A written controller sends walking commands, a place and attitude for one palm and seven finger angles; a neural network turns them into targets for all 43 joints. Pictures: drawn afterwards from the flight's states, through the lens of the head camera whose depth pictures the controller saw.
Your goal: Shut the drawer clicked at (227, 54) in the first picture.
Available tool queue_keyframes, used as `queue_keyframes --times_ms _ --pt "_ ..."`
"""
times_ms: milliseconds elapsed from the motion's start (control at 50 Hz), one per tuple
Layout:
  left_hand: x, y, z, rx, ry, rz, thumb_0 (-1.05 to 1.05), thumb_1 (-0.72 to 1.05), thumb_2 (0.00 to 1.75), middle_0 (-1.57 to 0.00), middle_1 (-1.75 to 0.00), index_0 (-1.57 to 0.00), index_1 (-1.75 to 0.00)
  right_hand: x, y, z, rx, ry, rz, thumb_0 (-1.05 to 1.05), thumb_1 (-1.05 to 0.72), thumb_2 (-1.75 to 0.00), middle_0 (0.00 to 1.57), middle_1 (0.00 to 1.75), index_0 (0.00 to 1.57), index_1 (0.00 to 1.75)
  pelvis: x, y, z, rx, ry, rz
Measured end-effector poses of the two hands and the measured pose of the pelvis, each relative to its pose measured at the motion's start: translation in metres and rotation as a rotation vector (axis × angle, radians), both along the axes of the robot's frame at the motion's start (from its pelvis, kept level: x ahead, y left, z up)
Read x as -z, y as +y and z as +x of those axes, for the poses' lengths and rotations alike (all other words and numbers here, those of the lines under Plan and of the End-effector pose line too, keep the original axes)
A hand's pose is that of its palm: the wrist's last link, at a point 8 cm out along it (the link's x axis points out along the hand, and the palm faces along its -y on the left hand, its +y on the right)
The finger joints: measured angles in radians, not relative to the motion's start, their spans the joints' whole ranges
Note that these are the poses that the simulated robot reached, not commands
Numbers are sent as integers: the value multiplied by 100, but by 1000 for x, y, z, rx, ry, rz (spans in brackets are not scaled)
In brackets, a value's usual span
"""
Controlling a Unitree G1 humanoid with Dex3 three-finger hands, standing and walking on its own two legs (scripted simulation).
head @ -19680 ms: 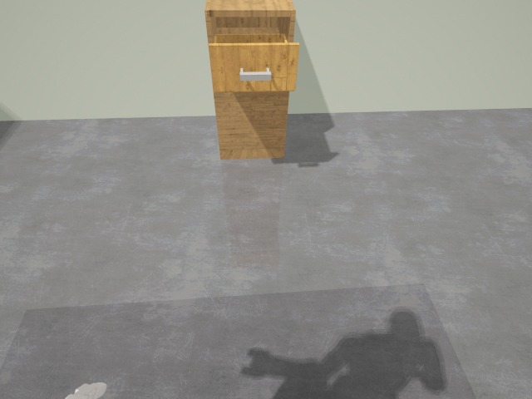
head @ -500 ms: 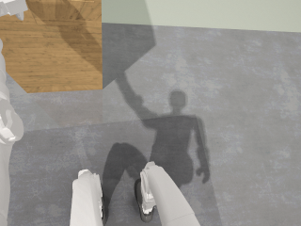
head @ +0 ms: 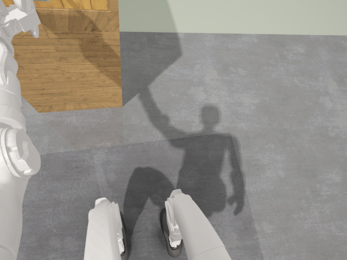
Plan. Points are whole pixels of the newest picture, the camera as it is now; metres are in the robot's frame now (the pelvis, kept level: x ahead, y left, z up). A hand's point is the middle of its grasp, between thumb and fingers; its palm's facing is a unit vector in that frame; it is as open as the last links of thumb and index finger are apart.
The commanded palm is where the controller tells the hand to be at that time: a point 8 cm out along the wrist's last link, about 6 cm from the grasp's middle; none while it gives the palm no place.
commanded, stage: pull the fist back off the drawer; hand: left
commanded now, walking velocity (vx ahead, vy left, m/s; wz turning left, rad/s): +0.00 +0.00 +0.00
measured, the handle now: out of the picture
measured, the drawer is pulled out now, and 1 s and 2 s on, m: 0.00 0.00 0.00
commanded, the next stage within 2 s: draw the hand back to the body in 0.18 s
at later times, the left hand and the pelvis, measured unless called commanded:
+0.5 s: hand (15, 30) +0.53 +0.20 +0.10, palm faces +0.02 -1.00 -0.07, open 3.3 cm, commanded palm +0.49 +0.24 +0.12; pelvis +0.06 -0.01 +0.06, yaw +2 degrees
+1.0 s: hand out of the picture +0.35 +0.22 +0.21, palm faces +0.25 -0.93 -0.26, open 3.3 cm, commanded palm +0.31 +0.27 +0.23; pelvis +0.07 -0.01 +0.14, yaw +5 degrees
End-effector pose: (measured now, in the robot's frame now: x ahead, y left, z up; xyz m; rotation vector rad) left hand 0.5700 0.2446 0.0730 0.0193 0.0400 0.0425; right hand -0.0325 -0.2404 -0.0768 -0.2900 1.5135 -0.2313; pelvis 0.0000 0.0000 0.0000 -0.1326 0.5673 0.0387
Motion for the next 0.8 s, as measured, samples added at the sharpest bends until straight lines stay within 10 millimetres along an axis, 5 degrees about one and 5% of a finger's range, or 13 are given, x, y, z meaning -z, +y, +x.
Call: queue_keyframes --times_ms 380,600,800 --pt "-1 8 -12 -10 -18 22 2 89 90 -140 -160 -140 -160 -7 -22 83 -30 -73 22 0 -91 -90 20 30 21 30 -23 -6 40 0 -19 31" --pt "-62 20 -107 -31 20 18 2 90 90 -140 -160 -140 -160 -57 -10 178 -91 -319 104 0 -91 -90 20 30 20 30 -83 -7 70 -24 -167 71" --pt "-107 11 -173 30 -30 29 2 90 90 -140 -160 -140 -160 -102 -7 258 -203 -614 105 0 -91 -90 20 30 20 30 -105 -6 72 -59 -319 93"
